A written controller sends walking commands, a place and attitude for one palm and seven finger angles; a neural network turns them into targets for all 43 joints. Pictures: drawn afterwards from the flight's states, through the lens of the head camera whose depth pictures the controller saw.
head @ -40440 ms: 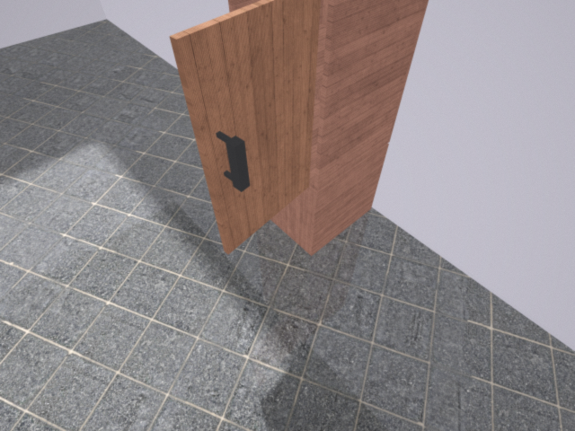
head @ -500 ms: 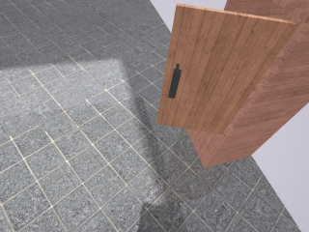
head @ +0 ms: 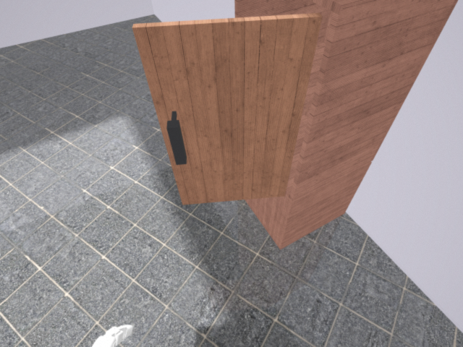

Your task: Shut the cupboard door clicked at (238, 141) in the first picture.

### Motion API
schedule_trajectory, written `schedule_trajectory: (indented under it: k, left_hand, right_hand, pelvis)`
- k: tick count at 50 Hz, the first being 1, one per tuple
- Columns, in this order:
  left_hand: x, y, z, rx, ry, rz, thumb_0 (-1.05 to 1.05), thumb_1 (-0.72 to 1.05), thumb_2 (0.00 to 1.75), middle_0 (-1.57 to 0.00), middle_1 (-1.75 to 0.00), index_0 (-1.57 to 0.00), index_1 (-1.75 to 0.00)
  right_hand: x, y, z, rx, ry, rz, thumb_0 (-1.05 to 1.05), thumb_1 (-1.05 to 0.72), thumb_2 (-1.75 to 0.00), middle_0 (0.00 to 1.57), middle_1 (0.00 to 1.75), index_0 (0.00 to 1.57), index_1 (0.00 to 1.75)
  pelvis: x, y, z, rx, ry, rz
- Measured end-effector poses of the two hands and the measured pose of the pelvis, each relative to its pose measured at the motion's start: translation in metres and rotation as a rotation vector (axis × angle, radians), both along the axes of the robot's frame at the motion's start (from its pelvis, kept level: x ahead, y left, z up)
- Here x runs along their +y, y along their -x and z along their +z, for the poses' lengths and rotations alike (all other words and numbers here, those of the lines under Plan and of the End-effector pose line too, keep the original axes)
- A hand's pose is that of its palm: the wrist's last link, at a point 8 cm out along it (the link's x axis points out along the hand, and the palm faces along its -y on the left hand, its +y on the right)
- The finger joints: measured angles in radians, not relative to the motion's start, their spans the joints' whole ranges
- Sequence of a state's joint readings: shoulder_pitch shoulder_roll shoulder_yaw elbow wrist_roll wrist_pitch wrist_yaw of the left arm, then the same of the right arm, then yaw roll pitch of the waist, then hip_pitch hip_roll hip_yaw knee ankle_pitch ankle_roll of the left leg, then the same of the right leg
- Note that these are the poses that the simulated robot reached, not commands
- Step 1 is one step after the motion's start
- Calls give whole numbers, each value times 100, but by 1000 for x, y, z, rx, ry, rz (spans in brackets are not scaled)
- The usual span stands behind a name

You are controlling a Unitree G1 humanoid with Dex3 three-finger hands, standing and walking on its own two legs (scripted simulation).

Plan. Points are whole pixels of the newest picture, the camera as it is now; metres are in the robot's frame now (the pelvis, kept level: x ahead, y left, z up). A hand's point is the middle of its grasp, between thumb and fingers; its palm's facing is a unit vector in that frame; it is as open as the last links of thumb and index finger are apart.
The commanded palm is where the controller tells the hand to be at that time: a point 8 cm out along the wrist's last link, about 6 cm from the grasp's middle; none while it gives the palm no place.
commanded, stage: take the last steps up to it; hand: left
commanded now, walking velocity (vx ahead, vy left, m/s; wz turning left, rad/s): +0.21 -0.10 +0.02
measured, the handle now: (177, 137) +0.59 +0.14 +0.00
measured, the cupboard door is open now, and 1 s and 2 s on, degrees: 66 66 66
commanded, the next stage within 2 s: come to a stop and stand still in 0.24 s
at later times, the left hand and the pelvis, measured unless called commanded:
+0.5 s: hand out of the picture +0.09 +0.10 -0.18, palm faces +0.08 -0.98 -0.15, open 7.3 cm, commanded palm none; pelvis +0.13 -0.05 +0.00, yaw +0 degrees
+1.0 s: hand (146, 346) +0.16 +0.18 -0.16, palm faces +0.02 -0.95 -0.30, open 7.3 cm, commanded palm none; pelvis +0.14 -0.03 +0.01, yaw -1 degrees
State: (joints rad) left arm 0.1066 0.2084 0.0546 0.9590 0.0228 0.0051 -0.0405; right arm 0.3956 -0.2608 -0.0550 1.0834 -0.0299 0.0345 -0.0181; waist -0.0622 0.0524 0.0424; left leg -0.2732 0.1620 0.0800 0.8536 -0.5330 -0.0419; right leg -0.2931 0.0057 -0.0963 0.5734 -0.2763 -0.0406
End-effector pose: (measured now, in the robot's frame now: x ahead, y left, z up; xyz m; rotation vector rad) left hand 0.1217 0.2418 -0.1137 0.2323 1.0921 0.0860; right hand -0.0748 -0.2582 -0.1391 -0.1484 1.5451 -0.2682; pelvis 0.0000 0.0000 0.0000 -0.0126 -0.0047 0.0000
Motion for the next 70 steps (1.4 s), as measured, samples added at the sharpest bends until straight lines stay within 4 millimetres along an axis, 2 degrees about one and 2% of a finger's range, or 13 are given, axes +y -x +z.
schedule_trajectory:
  k: [3,8,17,20,23,29,33,42,49,53,58,63,70]
  left_hand:
    - [-18,8,3,34,5,33,0,91,90,-20,-30,-20,-30]
    - [-41,29,-6,137,19,90,0,93,90,-20,-30,-21,-30]
    - [-69,58,-29,322,73,183,0,92,90,-20,-30,-20,-30]
    - [-76,59,-39,379,91,203,0,92,90,-20,-30,-20,-30]
    - [-85,48,-38,400,89,206,1,92,90,-20,-30,-20,-30]
    - [-96,8,-28,333,60,200,1,91,90,-20,-30,-20,-30]
    - [-91,-14,-21,290,18,187,1,92,90,-20,-30,-21,-30]
    - [-61,-31,-5,265,-50,166,0,91,90,-20,-30,-21,-30]
    - [-26,-32,-8,245,-74,136,0,91,90,-20,-30,-21,-30]
    - [0,-48,-12,168,-84,123,1,91,90,-20,-30,-21,-30]
    - [15,-69,-4,42,-99,83,1,91,90,-20,-30,-20,-30]
    - [18,-66,-2,24,-73,33,0,91,90,-20,-30,-20,-30]
    - [23,-53,-12,70,-10,24,1,91,90,-20,-30,-21,-30]
  right_hand:
    - [-13,-34,6,-42,-6,20,1,-91,-90,19,30,20,30]
    - [-24,-108,14,-172,-19,71,1,-91,-90,19,30,19,30]
    - [-13,-234,14,-311,-50,175,0,-91,-90,19,30,19,30]
    - [-7,-266,11,-355,-47,194,0,-90,-90,19,30,20,30]
    - [-4,-281,12,-368,-49,196,0,-90,-90,19,30,20,30]
    - [-18,-291,3,-304,-67,176,-1,-92,-89,20,30,20,30]
    - [-36,-289,1,-267,-61,155,-1,-92,-89,20,30,20,30]
    - [-55,-281,11,-215,-13,132,0,-91,-90,19,30,20,30]
    - [-31,-290,17,-317,1,130,0,-91,-90,19,30,19,30]
    - [-7,-289,12,-415,-1,134,0,-91,-90,19,30,19,30]
    - [26,-274,-1,-441,-63,147,0,-90,-90,19,30,20,30]
    - [43,-252,-3,-435,-78,107,-1,-93,-89,20,30,20,30]
    - [55,-189,7,-297,-38,86,0,-92,-89,20,30,20,30]
  pelvis:
    - [-14,-13,9,1,-9,6]
    - [-33,-37,15,14,-3,22]
    - [-49,-93,7,21,18,22]
    - [-50,-113,0,9,5,16]
    - [-53,-126,2,-3,-17,5]
    - [-64,-138,5,-2,-32,22]
    - [-71,-141,6,12,-34,21]
    - [-63,-140,15,13,-53,6]
    - [-35,-139,11,5,-21,-16]
    - [-15,-137,0,-26,-14,-18]
    - [-1,-121,-6,-56,-32,-34]
    - [14,-112,-5,-46,-20,-28]
    - [30,-104,2,-16,-7,-34]
